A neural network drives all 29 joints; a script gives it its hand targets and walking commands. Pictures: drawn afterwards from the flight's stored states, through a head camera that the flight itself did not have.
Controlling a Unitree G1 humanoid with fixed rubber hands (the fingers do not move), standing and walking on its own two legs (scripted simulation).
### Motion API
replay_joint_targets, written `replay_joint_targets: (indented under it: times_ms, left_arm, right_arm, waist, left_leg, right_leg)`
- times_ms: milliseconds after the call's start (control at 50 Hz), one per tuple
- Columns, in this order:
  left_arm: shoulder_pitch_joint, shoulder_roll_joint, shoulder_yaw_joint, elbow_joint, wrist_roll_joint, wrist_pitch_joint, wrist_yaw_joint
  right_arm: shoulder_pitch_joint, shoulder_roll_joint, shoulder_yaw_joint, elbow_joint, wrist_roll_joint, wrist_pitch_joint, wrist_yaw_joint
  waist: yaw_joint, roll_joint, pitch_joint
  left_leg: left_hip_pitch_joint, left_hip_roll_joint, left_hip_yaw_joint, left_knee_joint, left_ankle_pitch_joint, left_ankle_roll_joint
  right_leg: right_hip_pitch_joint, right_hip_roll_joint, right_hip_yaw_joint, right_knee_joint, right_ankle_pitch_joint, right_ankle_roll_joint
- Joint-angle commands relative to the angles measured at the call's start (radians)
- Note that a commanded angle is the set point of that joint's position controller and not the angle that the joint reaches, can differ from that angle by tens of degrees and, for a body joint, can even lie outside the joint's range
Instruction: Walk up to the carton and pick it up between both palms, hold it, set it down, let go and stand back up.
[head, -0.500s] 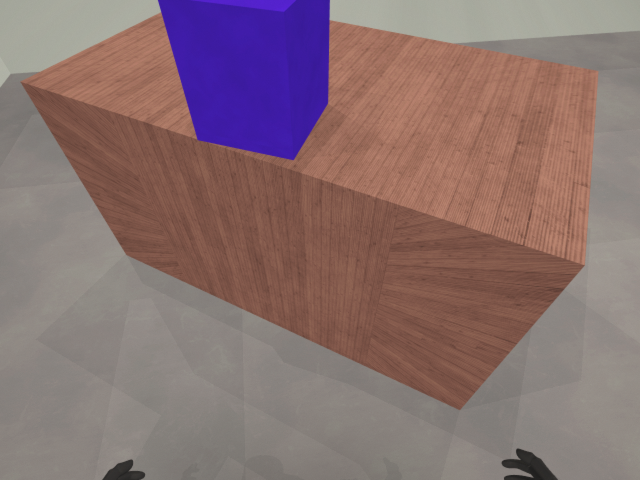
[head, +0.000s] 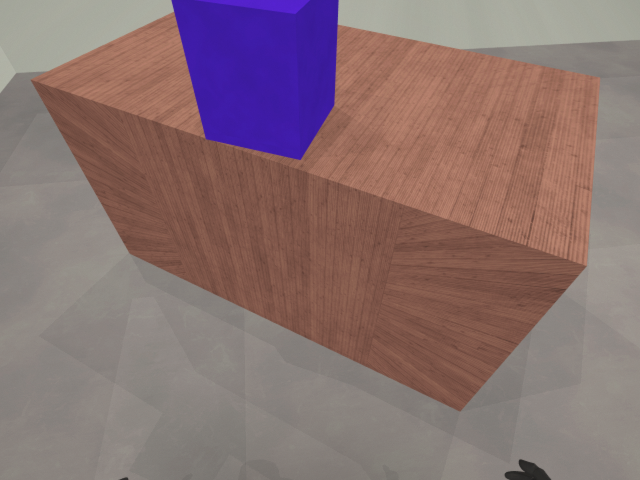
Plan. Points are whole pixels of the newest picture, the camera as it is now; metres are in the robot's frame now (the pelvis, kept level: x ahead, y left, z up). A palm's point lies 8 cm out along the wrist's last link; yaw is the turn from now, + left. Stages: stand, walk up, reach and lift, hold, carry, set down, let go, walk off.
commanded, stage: stand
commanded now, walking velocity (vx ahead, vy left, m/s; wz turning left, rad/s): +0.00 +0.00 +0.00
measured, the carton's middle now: (268, 61) +0.86 +0.13 +0.11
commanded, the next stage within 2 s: walk up in 1.08 s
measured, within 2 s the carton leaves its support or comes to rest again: neither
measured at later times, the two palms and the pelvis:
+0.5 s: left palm out of the picture +0.06 +0.31 -0.12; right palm out of the picture +0.09 -0.27 -0.10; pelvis -0.01 +0.01 +0.00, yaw +0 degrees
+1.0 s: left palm out of the picture +0.05 +0.31 -0.12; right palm out of the picture +0.08 -0.27 -0.10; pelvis -0.01 +0.01 +0.01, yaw +0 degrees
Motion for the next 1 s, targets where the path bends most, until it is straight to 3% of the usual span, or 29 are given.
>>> replay_joint_targets:
  times_ms: [0, 60, 80, 100, 140, 160, 220, 240, 300, 340, 360, 380, 440, 460, 480, 520, 540, 580, 640, 660, 680, 700, 740, 760, 800, 860, 920, 960, 980]
  left_arm:
    - [-0.070, 0.185, 0.050, -0.041, 0.023, -0.020, 0.003]
    - [-0.071, 0.233, 0.057, -0.023, 0.017, -0.009, 0.006]
    - [-0.088, 0.204, 0.046, -0.037, 0.013, -0.016, 0.003]
    - [-0.095, 0.203, 0.051, -0.028, 0.013, -0.019, 0.002]
    - [-0.080, 0.189, 0.046, -0.032, 0.010, -0.014, 0.000]
    - [-0.082, 0.172, 0.040, -0.016, 0.017, -0.008, 0.000]
    - [-0.099, 0.187, 0.046, -0.008, 0.016, -0.005, 0.004]
    - [-0.051, 0.195, 0.040, -0.006, 0.014, -0.011, 0.002]
    - [-0.094, 0.169, 0.042, -0.008, 0.015, -0.010, 0.003]
    - [-0.066, 0.188, 0.041, 0.011, 0.008, -0.001, 0.006]
    - [-0.060, 0.180, 0.046, 0.005, 0.015, -0.007, 0.005]
    - [-0.077, 0.211, 0.041, -0.001, 0.012, 0.000, 0.000]
    - [-0.080, 0.179, 0.046, 0.002, 0.011, -0.003, 0.004]
    - [-0.046, 0.207, 0.051, 0.013, 0.008, -0.007, -0.001]
    - [-0.077, 0.198, 0.045, 0.017, 0.020, -0.004, 0.000]
    - [-0.063, 0.170, 0.038, 0.028, 0.008, -0.004, -0.004]
    - [-0.060, 0.176, 0.047, 0.014, 0.011, 0.001, -0.002]
    - [-0.082, 0.198, 0.056, 0.014, 0.016, -0.006, 0.002]
    - [-0.066, 0.211, 0.057, 0.034, 0.017, 0.008, -0.009]
    - [-0.066, 0.195, 0.050, 0.024, 0.013, 0.005, -0.007]
    - [-0.071, 0.203, 0.052, 0.029, 0.016, -0.001, -0.005]
    - [-0.069, 0.195, 0.045, 0.027, 0.014, 0.008, 0.002]
    - [-0.041, 0.205, 0.054, 0.027, 0.010, -0.004, -0.004]
    - [-0.068, 0.197, 0.052, 0.055, 0.005, 0.001, -0.005]
    - [-0.070, 0.187, 0.050, 0.034, 0.010, -0.001, -0.009]
    - [-0.064, 0.191, 0.045, 0.047, 0.002, -0.002, -0.006]
    - [-0.086, 0.211, 0.050, 0.050, 0.003, -0.003, -0.002]
    - [-0.073, 0.170, 0.039, 0.043, 0.017, -0.002, -0.003]
    - [-0.057, 0.180, 0.041, 0.044, 0.010, -0.001, -0.003]
  right_arm:
    - [-0.086, -0.248, -0.054, -0.020, -0.027, -0.035, -0.015]
    - [-0.087, -0.239, -0.062, -0.010, -0.006, -0.024, -0.014]
    - [-0.083, -0.212, -0.053, 0.007, -0.006, -0.028, -0.025]
    - [-0.081, -0.223, -0.055, -0.004, -0.015, -0.026, -0.024]
    - [-0.106, -0.266, -0.065, -0.016, -0.021, -0.016, -0.017]
    - [-0.112, -0.257, -0.069, -0.022, -0.033, -0.023, -0.016]
    - [-0.096, -0.258, -0.060, -0.006, -0.021, -0.021, -0.012]
    - [-0.081, -0.284, -0.067, 0.004, -0.023, -0.023, -0.009]
    - [-0.112, -0.237, -0.050, -0.014, -0.025, -0.029, -0.014]
    - [-0.129, -0.273, -0.056, -0.006, -0.028, -0.027, -0.008]
    - [-0.097, -0.247, -0.058, -0.010, -0.023, -0.026, -0.009]
    - [-0.103, -0.239, -0.052, -0.003, -0.016, -0.029, -0.011]
    - [-0.114, -0.247, -0.049, -0.002, -0.023, -0.029, -0.012]
    - [-0.090, -0.259, -0.055, 0.007, -0.013, -0.031, -0.008]
    - [-0.112, -0.265, -0.058, 0.006, -0.014, -0.024, -0.012]
    - [-0.086, -0.279, -0.065, 0.011, -0.017, -0.030, -0.011]
    - [-0.109, -0.268, -0.058, -0.012, -0.016, -0.028, -0.014]
    - [-0.120, -0.257, -0.063, -0.009, -0.019, -0.022, -0.010]
    - [-0.097, -0.246, -0.067, -0.009, -0.014, -0.017, -0.007]
    - [-0.117, -0.244, -0.058, 0.002, -0.021, -0.019, -0.007]
    - [-0.126, -0.253, -0.056, 0.015, -0.010, -0.020, -0.009]
    - [-0.123, -0.246, -0.061, -0.013, -0.003, -0.019, -0.015]
    - [-0.101, -0.260, -0.055, -0.002, -0.007, -0.019, -0.014]
    - [-0.080, -0.247, -0.058, 0.009, -0.014, -0.021, -0.010]
    - [-0.120, -0.242, -0.054, 0.003, -0.010, -0.030, -0.017]
    - [-0.107, -0.250, -0.062, 0.006, -0.011, -0.033, -0.019]
    - [-0.107, -0.231, -0.054, 0.007, -0.012, -0.027, -0.017]
    - [-0.087, -0.228, -0.045, 0.015, -0.016, -0.030, -0.020]
    - [-0.102, -0.231, -0.058, 0.015, -0.021, -0.030, -0.020]
  waist:
    - [0.013, 0.060, -0.061]
    - [-0.019, -0.004, -0.063]
    - [-0.029, 0.050, -0.036]
    - [-0.008, -0.002, -0.032]
    - [0.006, 0.005, 0.021]
    - [-0.006, 0.036, 0.016]
    - [0.005, 0.017, -0.055]
    - [0.009, 0.101, -0.056]
    - [0.016, 0.020, 0.005]
    - [0.025, 0.107, -0.017]
    - [0.025, 0.060, 0.015]
    - [0.007, 0.065, 0.009]
    - [0.028, 0.132, 0.000]
    - [-0.002, 0.110, -0.027]
    - [0.005, 0.045, -0.014]
    - [-0.002, 0.074, 0.006]
    - [0.011, 0.095, 0.029]
    - [0.008, 0.091, 0.048]
    - [-0.014, 0.064, 0.015]
    - [0.018, 0.099, 0.016]
    - [0.007, 0.150, 0.043]
    - [-0.016, 0.152, 0.033]
    - [0.004, 0.143, 0.022]
    - [-0.001, 0.049, -0.041]
    - [0.004, 0.097, -0.024]
    - [-0.004, 0.058, -0.083]
    - [-0.017, 0.097, -0.061]
    - [0.003, 0.008, -0.050]
    - [0.007, 0.046, -0.069]
  left_leg:
    - [0.063, 0.110, -0.161, -0.245, 0.294, 0.068]
    - [0.098, 0.085, -0.120, -0.210, 0.262, 0.040]
    - [0.087, 0.095, -0.139, -0.232, 0.251, 0.050]
    - [0.081, 0.090, -0.124, -0.242, 0.213, 0.053]
    - [-0.005, 0.102, -0.188, -0.276, 0.113, 0.076]
    - [-0.009, 0.103, -0.130, -0.264, 0.119, 0.065]
    - [0.026, 0.121, -0.191, -0.316, 0.113, 0.062]
    - [0.021, 0.120, -0.180, -0.288, 0.124, 0.063]
    - [-0.004, 0.107, -0.177, -0.317, 0.115, 0.057]
    - [0.007, 0.107, -0.178, -0.314, 0.120, 0.054]
    - [-0.017, 0.098, -0.173, -0.315, 0.079, 0.058]
    - [-0.011, 0.121, -0.179, -0.335, 0.074, 0.059]
    - [-0.010, 0.104, -0.170, -0.324, 0.108, 0.059]
    - [0.055, 0.109, -0.169, -0.331, 0.150, 0.046]
    - [0.034, 0.121, -0.179, -0.329, 0.146, 0.045]
    - [0.017, 0.154, -0.229, -0.380, 0.064, 0.045]
    - [-0.055, 0.148, -0.227, -0.376, -0.014, 0.069]
    - [-0.043, 0.107, -0.194, -0.364, -0.068, 0.052]
    - [-0.001, 0.100, -0.168, -0.370, -0.063, 0.049]
    - [-0.011, 0.105, -0.191, -0.366, -0.087, 0.050]
    - [-0.018, 0.118, -0.198, -0.390, -0.084, 0.046]
    - [-0.024, 0.126, -0.205, -0.391, -0.078, 0.059]
    - [-0.035, 0.131, -0.201, -0.413, -0.091, 0.049]
    - [0.017, 0.120, -0.210, -0.387, -0.035, 0.047]
    - [0.028, 0.140, -0.195, -0.373, 0.099, 0.044]
    - [0.126, 0.119, -0.156, -0.291, 0.286, 0.041]
    - [0.099, 0.121, -0.154, -0.317, 0.273, 0.038]
    - [0.069, 0.123, -0.176, -0.312, 0.306, 0.047]
    - [0.080, 0.126, -0.148, -0.289, 0.274, 0.047]
  right_leg:
    - [0.098, -0.082, 0.119, -0.165, 0.307, -0.074]
    - [0.020, -0.120, 0.181, -0.228, 0.255, -0.096]
    - [0.025, -0.102, 0.162, -0.225, 0.242, -0.085]
    - [0.020, -0.107, 0.169, -0.243, 0.166, -0.082]
    - [-0.002, -0.077, 0.157, -0.204, 0.101, -0.075]
    - [0.024, -0.080, 0.136, -0.228, 0.127, -0.076]
    - [0.079, -0.076, 0.116, -0.201, 0.175, -0.068]
    - [0.089, -0.082, 0.132, -0.193, 0.146, -0.071]
    - [0.068, -0.076, 0.132, -0.212, 0.157, -0.076]
    - [0.055, -0.063, 0.121, -0.204, 0.109, -0.075]
    - [0.057, -0.074, 0.134, -0.208, 0.112, -0.081]
    - [0.058, -0.071, 0.116, -0.215, 0.166, -0.064]
    - [0.080, -0.070, 0.126, -0.210, 0.185, -0.075]
    - [0.070, -0.074, 0.109, -0.208, 0.181, -0.063]
    - [0.062, -0.065, 0.107, -0.210, 0.192, -0.066]
    - [0.053, -0.050, 0.083, -0.174, 0.154, -0.050]
    - [0.079, -0.064, 0.099, -0.195, 0.178, -0.063]
    - [0.058, -0.067, 0.118, -0.229, 0.108, -0.080]
    - [0.052, -0.058, 0.116, -0.241, 0.113, -0.062]
    - [0.059, -0.064, 0.123, -0.240, 0.078, -0.057]
    - [0.037, -0.063, 0.114, -0.224, 0.146, -0.062]
    - [0.036, -0.065, 0.109, -0.235, 0.157, -0.068]
    - [0.091, -0.062, 0.110, -0.231, 0.145, -0.061]
    - [0.101, -0.055, 0.106, -0.212, 0.116, -0.058]
    - [0.080, -0.069, 0.098, -0.213, 0.179, -0.062]
    - [0.080, -0.089, 0.115, -0.248, 0.243, -0.063]
    - [0.090, -0.084, 0.120, -0.235, 0.304, -0.058]
    - [0.121, -0.088, 0.105, -0.221, 0.286, -0.060]
    - [0.100, -0.098, 0.107, -0.231, 0.309, -0.058]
